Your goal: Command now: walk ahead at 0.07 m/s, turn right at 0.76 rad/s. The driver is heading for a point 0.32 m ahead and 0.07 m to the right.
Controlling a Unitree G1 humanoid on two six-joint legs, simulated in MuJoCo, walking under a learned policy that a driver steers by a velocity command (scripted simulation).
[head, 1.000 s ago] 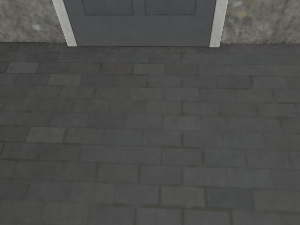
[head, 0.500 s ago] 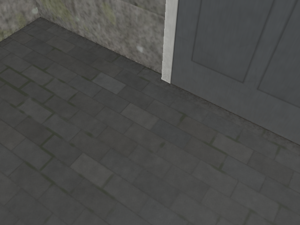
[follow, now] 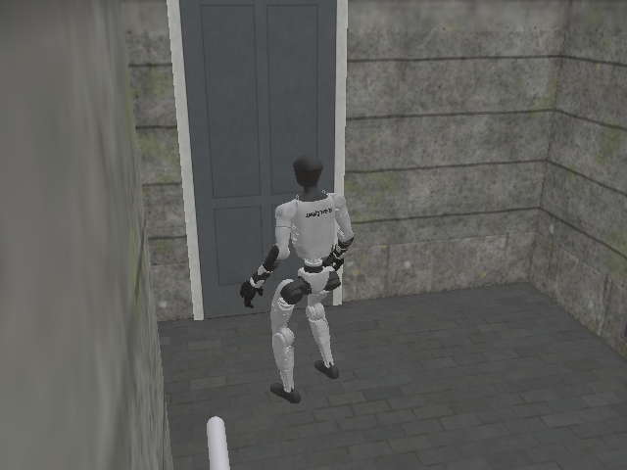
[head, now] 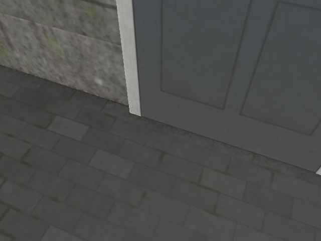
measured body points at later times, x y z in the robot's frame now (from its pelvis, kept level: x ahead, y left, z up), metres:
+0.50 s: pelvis +0.04 -0.05 +0.00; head +0.06 -0.08 +0.45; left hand +0.32 +0.14 -0.06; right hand +0.07 -0.37 -0.11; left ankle +0.13 +0.09 -0.70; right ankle +0.03 -0.14 -0.74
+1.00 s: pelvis +0.04 -0.06 +0.00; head +0.07 -0.08 +0.45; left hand +0.20 +0.22 -0.08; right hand +0.17 -0.38 -0.10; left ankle +0.06 +0.09 -0.67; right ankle +0.02 -0.15 -0.74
